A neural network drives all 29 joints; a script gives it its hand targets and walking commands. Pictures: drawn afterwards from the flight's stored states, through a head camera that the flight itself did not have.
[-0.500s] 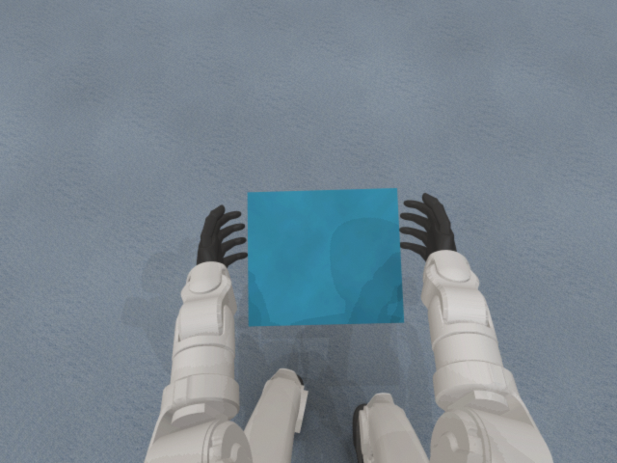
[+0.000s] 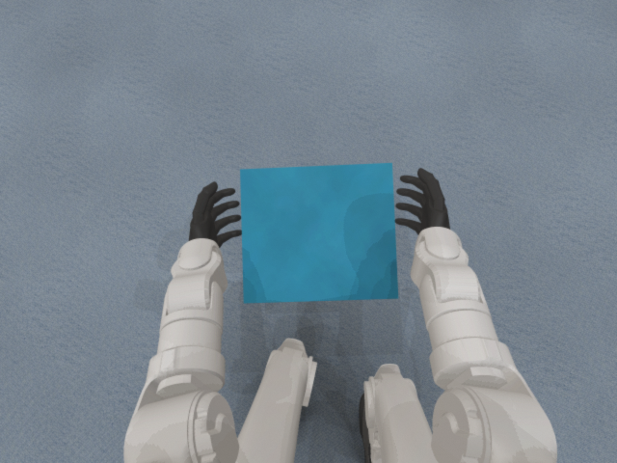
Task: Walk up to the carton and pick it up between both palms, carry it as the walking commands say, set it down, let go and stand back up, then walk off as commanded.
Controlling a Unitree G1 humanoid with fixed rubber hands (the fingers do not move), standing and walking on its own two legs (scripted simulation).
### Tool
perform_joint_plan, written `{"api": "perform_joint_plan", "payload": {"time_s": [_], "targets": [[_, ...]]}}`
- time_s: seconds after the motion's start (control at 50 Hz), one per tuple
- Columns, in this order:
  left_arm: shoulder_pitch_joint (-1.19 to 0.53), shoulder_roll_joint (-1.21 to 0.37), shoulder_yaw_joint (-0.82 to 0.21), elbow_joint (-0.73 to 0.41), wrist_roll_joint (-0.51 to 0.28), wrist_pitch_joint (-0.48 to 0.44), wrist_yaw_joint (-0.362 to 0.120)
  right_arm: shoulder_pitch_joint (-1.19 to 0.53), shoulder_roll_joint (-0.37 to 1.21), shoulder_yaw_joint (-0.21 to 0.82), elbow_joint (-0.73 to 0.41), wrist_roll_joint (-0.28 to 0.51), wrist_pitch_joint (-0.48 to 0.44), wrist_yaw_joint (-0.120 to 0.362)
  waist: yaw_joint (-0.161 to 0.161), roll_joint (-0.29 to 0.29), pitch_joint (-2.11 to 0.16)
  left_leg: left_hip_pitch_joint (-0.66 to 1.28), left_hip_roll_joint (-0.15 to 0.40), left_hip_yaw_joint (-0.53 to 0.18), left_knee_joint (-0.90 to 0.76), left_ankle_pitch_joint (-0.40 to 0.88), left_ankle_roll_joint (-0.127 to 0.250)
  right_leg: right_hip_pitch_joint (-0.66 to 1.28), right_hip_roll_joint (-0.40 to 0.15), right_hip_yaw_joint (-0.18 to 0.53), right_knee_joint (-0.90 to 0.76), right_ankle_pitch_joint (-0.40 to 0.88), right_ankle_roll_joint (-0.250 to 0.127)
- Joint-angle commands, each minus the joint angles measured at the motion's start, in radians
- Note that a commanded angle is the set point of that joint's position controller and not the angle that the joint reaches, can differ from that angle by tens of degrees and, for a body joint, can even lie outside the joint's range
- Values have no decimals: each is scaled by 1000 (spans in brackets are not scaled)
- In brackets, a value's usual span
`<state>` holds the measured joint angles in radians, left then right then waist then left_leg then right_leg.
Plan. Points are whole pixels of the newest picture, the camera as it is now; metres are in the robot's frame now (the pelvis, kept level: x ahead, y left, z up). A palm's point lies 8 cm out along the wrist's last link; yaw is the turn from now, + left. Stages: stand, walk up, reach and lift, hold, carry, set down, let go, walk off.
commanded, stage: set down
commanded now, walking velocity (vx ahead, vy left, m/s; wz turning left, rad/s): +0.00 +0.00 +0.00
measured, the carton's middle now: (318, 235) +0.43 +0.08 -0.16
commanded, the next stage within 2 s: none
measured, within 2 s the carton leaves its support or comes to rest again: neither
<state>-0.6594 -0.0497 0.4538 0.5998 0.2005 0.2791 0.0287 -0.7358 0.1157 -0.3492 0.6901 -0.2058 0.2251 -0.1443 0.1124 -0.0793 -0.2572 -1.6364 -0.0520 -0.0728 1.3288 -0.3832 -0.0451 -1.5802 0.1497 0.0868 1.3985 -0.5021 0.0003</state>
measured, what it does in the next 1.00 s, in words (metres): lowers itself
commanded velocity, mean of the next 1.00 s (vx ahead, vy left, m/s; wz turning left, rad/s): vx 0.00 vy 0.00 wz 0.00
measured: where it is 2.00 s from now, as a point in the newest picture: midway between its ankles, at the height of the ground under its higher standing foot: (328, 434)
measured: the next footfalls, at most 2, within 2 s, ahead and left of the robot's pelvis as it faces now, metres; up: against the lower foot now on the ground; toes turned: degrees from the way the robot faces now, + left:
none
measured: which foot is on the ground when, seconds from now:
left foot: down 0.00-1.00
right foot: down 0.00-1.00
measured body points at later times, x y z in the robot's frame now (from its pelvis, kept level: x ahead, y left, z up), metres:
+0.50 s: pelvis -0.02 +0.01 -0.07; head +0.22 +0.03 +0.30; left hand +0.41 +0.24 -0.17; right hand +0.47 -0.06 -0.16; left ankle +0.10 +0.13 -0.57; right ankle +0.05 -0.10 -0.57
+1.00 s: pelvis -0.04 +0.01 -0.14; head +0.26 +0.05 +0.20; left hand +0.43 +0.25 -0.26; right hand +0.49 -0.05 -0.25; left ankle +0.10 +0.13 -0.57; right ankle +0.05 -0.10 -0.57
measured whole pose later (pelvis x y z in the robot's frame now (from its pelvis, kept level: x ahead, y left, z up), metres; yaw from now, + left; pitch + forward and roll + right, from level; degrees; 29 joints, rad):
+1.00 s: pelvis -0.04 +0.01 -0.14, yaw -2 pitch +46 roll -2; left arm -1.01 0.07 0.45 0.70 0.17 0.29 0.08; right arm -1.13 0.00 -0.36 0.83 -0.15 0.21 -0.19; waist 0.11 -0.08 -0.08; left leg -2.16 -0.09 -0.08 1.79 -0.42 -0.05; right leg -2.09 0.20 0.06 1.85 -0.56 0.06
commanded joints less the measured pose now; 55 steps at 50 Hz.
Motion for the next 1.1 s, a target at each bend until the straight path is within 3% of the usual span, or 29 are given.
{"api": "perform_joint_plan", "payload": {"time_s": [0.0, 0.24, 0.56, 1.08], "targets": [[-621, -826, -539, 2, -134, -35, -277, -523, 945, 527, 63, 108, -21, 264, 60, -8, -801, 570, -64, 104, -29, 270, 21, 275, 31, -35, -147, 214, 24], [-731, -783, -509, 22, -139, -46, -252, -637, 912, 490, 109, 121, -35, 232, 67, 1, -825, 467, -68, 121, 83, 224, 11, 149, 50, -66, -27, 139, 21], [-892, -746, -499, 9, -149, -42, -224, -787, 859, 439, 141, 134, -28, 230, 65, 28, -872, 405, -66, 134, 199, 197, 1, -31, 66, -109, 125, 76, 11], [-1068, -654, -478, 16, -176, -47, -227, -966, 789, 416, 155, 161, -23, 221, 88, 12, -921, 253, -53, 155, 386, 218, 4, -204, 70, -139, 316, 77, 14]]}}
